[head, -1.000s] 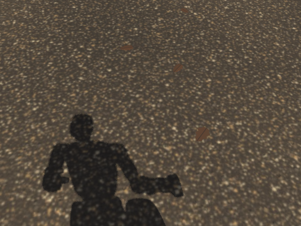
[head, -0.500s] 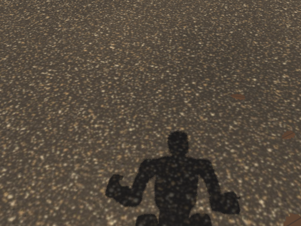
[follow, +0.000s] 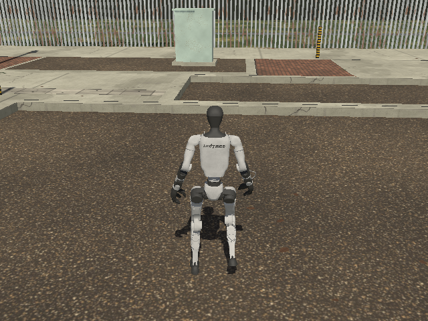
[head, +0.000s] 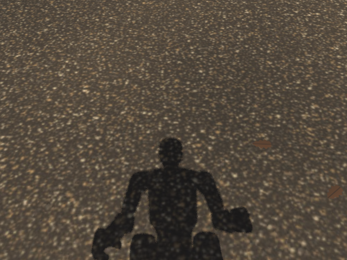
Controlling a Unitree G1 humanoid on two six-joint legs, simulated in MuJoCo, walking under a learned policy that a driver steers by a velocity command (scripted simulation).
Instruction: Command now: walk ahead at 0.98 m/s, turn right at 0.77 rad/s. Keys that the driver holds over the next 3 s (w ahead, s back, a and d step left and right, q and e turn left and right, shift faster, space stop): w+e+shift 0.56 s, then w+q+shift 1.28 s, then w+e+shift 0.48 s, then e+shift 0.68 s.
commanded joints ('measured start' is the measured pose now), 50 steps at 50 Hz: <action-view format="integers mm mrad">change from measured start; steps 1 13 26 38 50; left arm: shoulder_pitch -34 57 36 -25 -380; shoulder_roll -39 198 98 170 19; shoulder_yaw -6 73 29 46 -39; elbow -116 -153 -129 -25 -237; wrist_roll -4 -3 19 105 83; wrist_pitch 36 55 -33 4 -108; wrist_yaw -15 -62 0 10 -22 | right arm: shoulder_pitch -18 -51 -307 122 155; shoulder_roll -26 -323 -75 -198 -115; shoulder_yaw -18 -90 6 -64 -30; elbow -1 9 -162 -98 13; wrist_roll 8 37 -15 72 54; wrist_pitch -17 25 -31 -25 -14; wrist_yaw -5 -20 -23 -6 -10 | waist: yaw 7 210 19 -212 -29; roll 177 152 68 -132 38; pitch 36 -94 80 -227 99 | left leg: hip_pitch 131 299 -303 268 -9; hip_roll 275 231 -4 -43 19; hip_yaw -226 176 -165 -42 -528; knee -358 91 315 23 -402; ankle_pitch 36 1289 178 253 109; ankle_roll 169 107 -22 163 329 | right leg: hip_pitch -257 303 200 489 -85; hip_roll -121 136 86 -39 62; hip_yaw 66 -243 342 133 37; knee -4 -483 -1126 -453 -558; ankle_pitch -9 141 237 1311 160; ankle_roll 3 -127 -241 -99 72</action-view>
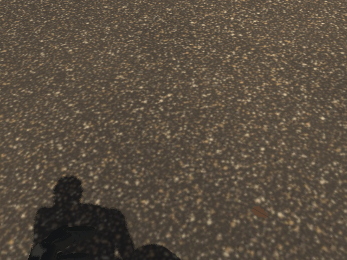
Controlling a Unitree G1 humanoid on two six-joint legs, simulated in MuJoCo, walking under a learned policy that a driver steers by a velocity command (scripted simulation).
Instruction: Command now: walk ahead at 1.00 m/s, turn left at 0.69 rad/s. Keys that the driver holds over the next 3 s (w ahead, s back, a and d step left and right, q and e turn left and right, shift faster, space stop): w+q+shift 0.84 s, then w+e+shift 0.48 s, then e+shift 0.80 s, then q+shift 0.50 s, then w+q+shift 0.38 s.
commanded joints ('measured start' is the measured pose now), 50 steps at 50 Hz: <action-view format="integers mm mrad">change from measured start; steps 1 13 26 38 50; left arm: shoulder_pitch -133 326 200 173 -148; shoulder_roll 48 147 222 181 127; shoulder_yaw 7 100 109 53 39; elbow -113 -32 102 -38 -128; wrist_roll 5 -34 -24 -25 -47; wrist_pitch -21 24 15 -25 5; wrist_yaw -5 23 23 22 -16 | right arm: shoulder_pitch -139 -136 -507 -244 -103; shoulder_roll -141 -121 -87 -233 -184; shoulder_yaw -33 5 18 -52 -32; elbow -109 -147 -296 -243 -77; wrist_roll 13 37 -2 -38 -6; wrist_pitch -20 24 48 -2 5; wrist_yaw -26 -44 42 8 -31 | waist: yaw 49 245 119 121 -33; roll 23 -231 49 -50 80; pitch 90 -264 99 -73 74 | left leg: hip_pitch -291 -827 -566 -10 -13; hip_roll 202 210 286 326 308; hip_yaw -284 -15 186 -513 -110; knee -200 1119 496 -89 -112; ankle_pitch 57 -186 326 -184 155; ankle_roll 146 -68 -46 245 100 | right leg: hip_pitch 118 1026 500 -73 77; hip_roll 34 -331 -156 -33 -22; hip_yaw -68 596 -307 38 -131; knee -278 -661 -867 321 -468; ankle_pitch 231 -440 440 -56 453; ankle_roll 47 -172 -63 8 8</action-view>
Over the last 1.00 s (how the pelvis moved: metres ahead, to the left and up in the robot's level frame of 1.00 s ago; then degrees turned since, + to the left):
0.87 -0.28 0.01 -26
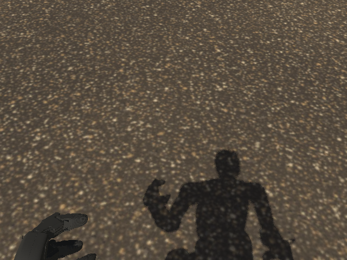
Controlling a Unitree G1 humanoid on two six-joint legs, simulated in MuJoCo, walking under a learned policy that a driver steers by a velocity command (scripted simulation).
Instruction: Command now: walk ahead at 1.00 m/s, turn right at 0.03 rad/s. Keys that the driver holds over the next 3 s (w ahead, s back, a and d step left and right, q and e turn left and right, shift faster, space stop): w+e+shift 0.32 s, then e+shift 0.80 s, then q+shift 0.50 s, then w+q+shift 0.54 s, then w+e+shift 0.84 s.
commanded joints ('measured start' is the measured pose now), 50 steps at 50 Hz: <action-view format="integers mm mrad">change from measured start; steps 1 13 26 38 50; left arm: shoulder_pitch -94 357 341 294 246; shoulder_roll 109 94 122 72 377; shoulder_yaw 37 61 99 71 160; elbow -77 70 107 -26 -102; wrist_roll -21 -14 -24 -13 27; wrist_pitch -10 21 101 174 178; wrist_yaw -6 -14 63 51 34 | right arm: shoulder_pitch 21 -257 -223 -376 -318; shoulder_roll -170 -101 -148 -138 -127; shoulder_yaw -45 7 -46 -50 -48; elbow -3 -125 -220 -97 -89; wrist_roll -13 -47 -39 -44 -55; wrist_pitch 1 -72 -74 16 61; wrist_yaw -2 15 -15 -20 8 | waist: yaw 11 98 -19 147 131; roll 109 17 -97 112 -331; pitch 68 -11 -253 -173 -172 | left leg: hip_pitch -71 -718 80 -258 -754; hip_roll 276 162 132 426 105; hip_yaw -40 32 30 108 258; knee -105 697 54 -100 745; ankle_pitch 560 123 739 745 -263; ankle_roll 112 -51 -59 160 -171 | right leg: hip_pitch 124 602 379 136 684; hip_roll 32 -15 167 -56 -279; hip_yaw -75 466 356 -7 562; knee -33 -341 322 523 -169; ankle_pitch -91 -446 51 -498 39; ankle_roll -59 -322 -16 55 -403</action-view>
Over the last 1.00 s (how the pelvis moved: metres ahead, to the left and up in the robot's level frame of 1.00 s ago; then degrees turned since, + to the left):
0.84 0.27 -0.01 51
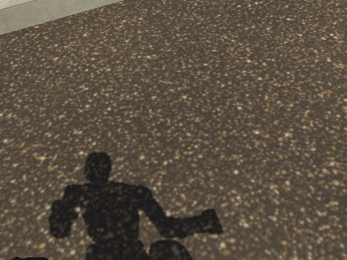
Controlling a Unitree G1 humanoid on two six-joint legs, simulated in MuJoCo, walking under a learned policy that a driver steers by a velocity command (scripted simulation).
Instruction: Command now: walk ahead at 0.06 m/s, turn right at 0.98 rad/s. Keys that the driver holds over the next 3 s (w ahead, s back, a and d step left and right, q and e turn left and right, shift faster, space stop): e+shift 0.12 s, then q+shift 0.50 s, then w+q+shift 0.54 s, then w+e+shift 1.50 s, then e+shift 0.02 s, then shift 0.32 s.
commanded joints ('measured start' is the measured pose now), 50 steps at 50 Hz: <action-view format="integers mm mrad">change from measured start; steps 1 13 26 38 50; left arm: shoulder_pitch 125 -7 -84 17 243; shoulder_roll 256 38 -9 60 74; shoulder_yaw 76 -15 1 23 17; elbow -73 -43 -14 33 136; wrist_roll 25 36 7 8 34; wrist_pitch -54 -48 -79 -145 -175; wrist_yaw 4 28 46 49 28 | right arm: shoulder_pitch -66 23 73 79 -41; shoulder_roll -100 -15 -143 -100 -18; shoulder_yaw -14 29 -33 -41 0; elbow -115 -39 -85 -131 -208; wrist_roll -24 3 33 14 40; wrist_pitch -4 17 14 17 -11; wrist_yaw -9 5 -43 -22 32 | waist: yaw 87 40 4 25 103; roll -209 -146 137 -124 -86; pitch -237 -262 -162 -80 80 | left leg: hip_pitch -442 -42 194 -625 -773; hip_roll -108 -48 105 -40 30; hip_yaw -262 -242 -690 -352 -280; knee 490 72 -333 437 429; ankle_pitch -225 97 509 127 393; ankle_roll -15 -30 238 14 1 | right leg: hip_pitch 431 158 -118 452 484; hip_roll -290 -149 112 -239 -251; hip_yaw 579 293 137 381 -28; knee -304 -224 213 -493 -547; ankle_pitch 437 336 -275 -338 -60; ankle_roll -321 -170 90 -59 -63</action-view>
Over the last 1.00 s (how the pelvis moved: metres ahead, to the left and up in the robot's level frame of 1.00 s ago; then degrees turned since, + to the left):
0.63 -0.18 0.00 -50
